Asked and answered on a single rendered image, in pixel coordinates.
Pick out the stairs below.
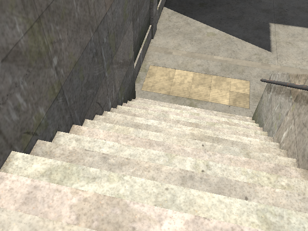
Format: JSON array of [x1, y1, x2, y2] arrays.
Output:
[[0, 97, 308, 231]]

